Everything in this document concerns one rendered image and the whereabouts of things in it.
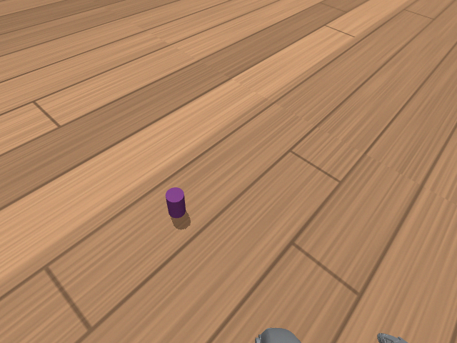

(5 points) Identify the can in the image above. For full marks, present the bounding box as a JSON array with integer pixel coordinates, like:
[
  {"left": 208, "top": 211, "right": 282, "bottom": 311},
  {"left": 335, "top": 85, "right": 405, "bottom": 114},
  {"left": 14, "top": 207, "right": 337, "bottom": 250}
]
[{"left": 166, "top": 187, "right": 186, "bottom": 218}]

